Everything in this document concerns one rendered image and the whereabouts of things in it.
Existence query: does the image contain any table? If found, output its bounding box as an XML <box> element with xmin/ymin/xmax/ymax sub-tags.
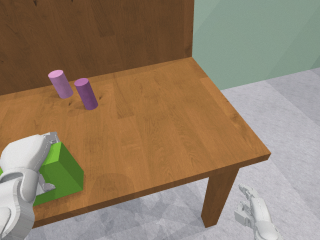
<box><xmin>0</xmin><ymin>0</ymin><xmax>271</xmax><ymax>229</ymax></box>

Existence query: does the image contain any left robot hand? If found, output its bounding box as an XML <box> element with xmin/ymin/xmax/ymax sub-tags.
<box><xmin>0</xmin><ymin>131</ymin><xmax>61</xmax><ymax>196</ymax></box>

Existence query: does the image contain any left robot forearm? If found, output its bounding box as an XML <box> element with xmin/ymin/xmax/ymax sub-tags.
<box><xmin>0</xmin><ymin>168</ymin><xmax>39</xmax><ymax>240</ymax></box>

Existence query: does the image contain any right robot forearm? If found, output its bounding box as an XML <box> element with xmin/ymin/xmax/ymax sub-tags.
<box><xmin>253</xmin><ymin>220</ymin><xmax>284</xmax><ymax>240</ymax></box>

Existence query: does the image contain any sponge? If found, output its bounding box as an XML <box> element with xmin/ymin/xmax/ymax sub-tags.
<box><xmin>0</xmin><ymin>142</ymin><xmax>84</xmax><ymax>207</ymax></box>

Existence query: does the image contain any right robot hand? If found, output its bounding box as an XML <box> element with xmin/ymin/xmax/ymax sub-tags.
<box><xmin>234</xmin><ymin>183</ymin><xmax>273</xmax><ymax>230</ymax></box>

